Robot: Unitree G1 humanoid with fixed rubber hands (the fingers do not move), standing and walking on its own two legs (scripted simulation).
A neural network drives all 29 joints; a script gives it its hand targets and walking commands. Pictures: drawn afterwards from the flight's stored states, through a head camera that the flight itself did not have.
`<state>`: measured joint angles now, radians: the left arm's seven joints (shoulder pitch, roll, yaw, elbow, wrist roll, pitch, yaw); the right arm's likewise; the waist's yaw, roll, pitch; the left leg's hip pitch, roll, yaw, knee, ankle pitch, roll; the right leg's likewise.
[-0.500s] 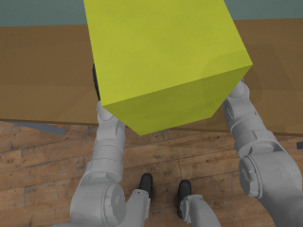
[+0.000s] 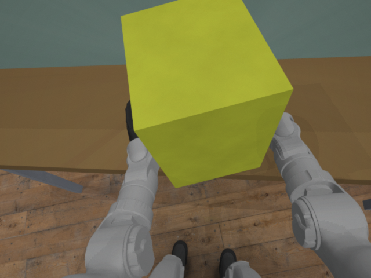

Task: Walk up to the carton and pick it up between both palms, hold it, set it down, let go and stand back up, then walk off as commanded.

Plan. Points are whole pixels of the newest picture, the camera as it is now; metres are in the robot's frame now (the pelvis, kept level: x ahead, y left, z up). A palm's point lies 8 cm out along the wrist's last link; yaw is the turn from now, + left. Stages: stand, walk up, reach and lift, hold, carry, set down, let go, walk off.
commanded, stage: reach and lift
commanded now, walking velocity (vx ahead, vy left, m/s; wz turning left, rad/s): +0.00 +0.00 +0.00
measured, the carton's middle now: (199, 102) +0.46 +0.04 +0.05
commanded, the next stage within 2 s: none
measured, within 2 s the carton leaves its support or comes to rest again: neither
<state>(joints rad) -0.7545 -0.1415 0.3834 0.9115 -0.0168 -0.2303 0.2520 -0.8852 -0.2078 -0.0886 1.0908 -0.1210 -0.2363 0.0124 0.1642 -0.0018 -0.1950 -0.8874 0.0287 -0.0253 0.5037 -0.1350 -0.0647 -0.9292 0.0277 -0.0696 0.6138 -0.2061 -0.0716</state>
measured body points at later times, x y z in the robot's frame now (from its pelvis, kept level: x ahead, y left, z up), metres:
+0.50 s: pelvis +0.00 +0.00 +0.00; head +0.14 -0.04 +0.43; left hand +0.41 +0.18 +0.01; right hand +0.49 -0.11 +0.01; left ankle +0.03 +0.17 -0.71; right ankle +0.02 -0.06 -0.71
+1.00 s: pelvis +0.00 +0.00 +0.00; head +0.11 -0.04 +0.43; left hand +0.41 +0.17 +0.03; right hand +0.48 -0.11 +0.03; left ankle +0.03 +0.17 -0.71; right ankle +0.02 -0.06 -0.71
